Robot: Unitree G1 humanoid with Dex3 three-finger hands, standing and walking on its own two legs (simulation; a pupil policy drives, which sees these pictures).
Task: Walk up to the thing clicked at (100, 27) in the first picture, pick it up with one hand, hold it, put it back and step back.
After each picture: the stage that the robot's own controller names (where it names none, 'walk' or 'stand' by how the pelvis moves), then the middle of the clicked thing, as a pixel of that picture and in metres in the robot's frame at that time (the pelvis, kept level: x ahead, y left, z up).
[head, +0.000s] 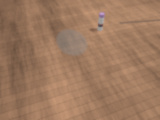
stand; (100, 21) +1.84 -0.30 -0.66
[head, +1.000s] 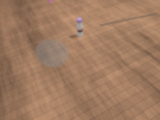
walk; (79, 27) +1.73 +0.09 -0.63
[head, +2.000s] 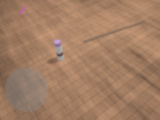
walk; (59, 50) +1.20 +0.28 -0.65
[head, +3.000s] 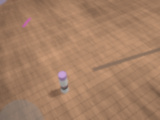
walk; (63, 82) +0.79 +0.19 -0.64
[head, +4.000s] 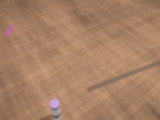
walk; (55, 110) +0.53 +0.16 -0.64
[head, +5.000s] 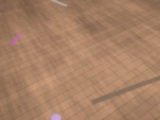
stand; out of the picture +0.44 +0.17 -0.65
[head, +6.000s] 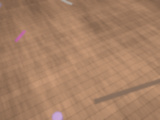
stand; out of the picture +0.44 +0.16 -0.64
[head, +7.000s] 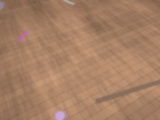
stand; out of the picture +0.46 +0.14 -0.66
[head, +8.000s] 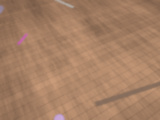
stand; out of the picture +0.45 +0.15 -0.66
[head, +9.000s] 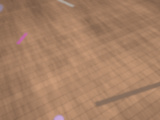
stand; out of the picture +0.43 +0.15 -0.66
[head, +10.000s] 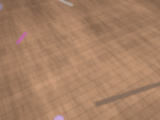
go down; out of the picture +0.43 +0.15 -0.66
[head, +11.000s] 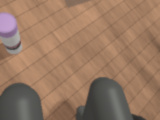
go down; (10, 37) +0.52 +0.22 -0.24
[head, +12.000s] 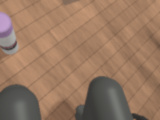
close in; (5, 37) +0.51 +0.23 -0.23
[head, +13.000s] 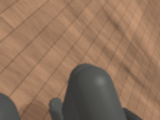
close in; out of the picture +0.50 +0.28 -0.16
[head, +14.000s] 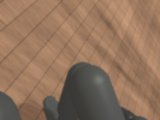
lift; out of the picture +0.48 +0.27 -0.17
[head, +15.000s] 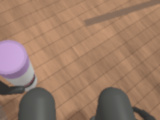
lift; (20, 72) +0.34 +0.20 -0.01
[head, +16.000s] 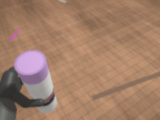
hold; (40, 87) +0.31 +0.13 +0.09
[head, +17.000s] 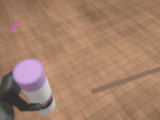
hold; (39, 91) +0.31 +0.14 +0.05
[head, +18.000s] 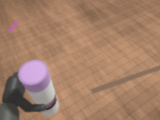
crouch; (43, 92) +0.31 +0.13 +0.04
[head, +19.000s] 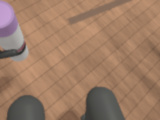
crouch; (10, 38) +0.48 +0.17 -0.03
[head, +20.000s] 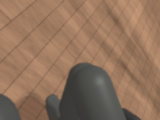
lower; out of the picture +0.45 +0.27 -0.18
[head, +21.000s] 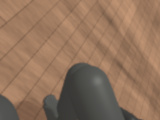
lower; out of the picture +0.46 +0.28 -0.17
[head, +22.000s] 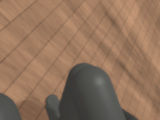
lower; out of the picture +0.46 +0.28 -0.17
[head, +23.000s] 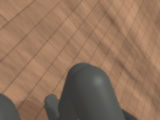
lower; out of the picture +0.46 +0.28 -0.16
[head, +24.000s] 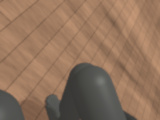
loosen; out of the picture +0.45 +0.26 -0.17
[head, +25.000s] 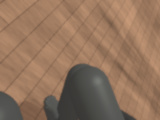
withdraw; out of the picture +0.47 +0.26 -0.18
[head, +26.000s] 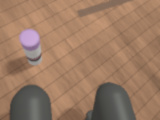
walk; (32, 50) +0.50 +0.19 -0.25
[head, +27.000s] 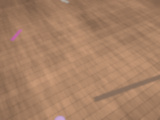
stand; out of the picture +0.42 +0.12 -0.59
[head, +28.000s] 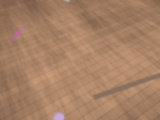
stand; out of the picture +0.43 +0.14 -0.60
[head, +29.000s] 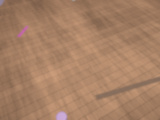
stand; out of the picture +0.43 +0.13 -0.62
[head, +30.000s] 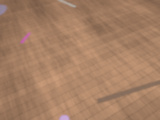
walk; out of the picture +0.44 +0.12 -0.66
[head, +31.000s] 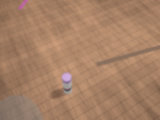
walk; (67, 84) +0.62 +0.11 -0.63
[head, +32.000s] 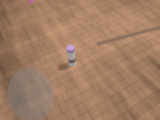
walk; (71, 56) +0.96 +0.13 -0.63
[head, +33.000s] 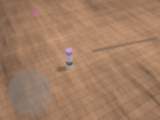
stand; (69, 59) +1.13 +0.13 -0.64
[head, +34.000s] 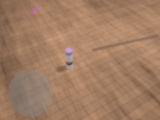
stand; (69, 58) +1.11 +0.12 -0.66
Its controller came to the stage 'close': yes
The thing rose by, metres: 0.70
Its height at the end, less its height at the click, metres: +0.00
